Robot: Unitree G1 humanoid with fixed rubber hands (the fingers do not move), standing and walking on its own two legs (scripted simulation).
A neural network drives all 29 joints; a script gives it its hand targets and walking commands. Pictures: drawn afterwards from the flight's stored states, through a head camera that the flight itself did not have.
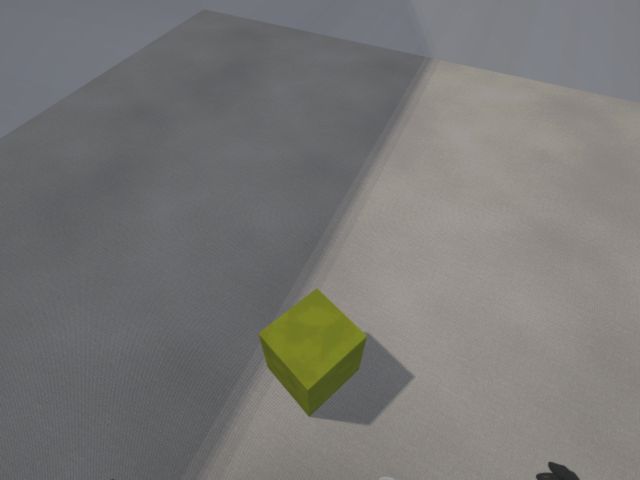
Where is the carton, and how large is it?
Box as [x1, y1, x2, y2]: [258, 288, 366, 416]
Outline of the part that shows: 316,288 258,333 268,367 309,416 358,369 366,337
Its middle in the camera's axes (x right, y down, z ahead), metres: -0.03 +0.32 +1.12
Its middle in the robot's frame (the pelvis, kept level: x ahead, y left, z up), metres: +0.54 +0.03 -0.61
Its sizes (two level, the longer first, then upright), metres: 0.210 0.200 0.250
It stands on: the floor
